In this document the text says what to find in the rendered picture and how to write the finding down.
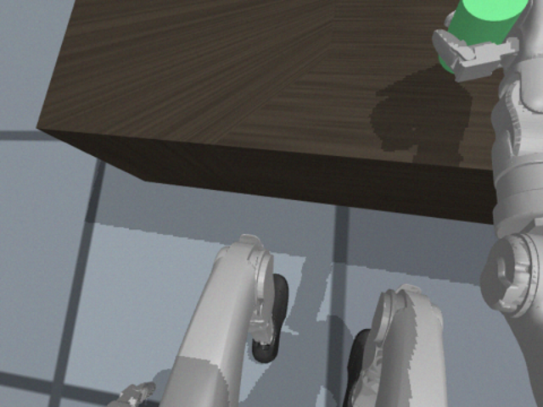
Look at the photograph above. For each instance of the right robot foot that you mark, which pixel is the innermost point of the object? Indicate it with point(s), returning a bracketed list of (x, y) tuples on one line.
[(355, 364)]

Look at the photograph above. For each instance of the can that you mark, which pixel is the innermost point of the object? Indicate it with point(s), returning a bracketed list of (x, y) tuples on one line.
[(477, 21)]

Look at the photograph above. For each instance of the left robot hand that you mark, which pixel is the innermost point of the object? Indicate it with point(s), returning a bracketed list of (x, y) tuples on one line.
[(134, 395)]

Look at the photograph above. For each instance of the right robot arm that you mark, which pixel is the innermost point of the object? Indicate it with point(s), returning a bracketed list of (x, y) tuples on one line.
[(512, 279)]

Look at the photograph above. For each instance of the left robot foot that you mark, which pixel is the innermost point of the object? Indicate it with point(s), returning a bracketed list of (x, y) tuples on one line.
[(267, 353)]

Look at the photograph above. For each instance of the right robot hand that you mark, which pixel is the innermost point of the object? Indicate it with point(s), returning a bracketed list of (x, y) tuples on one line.
[(524, 41)]

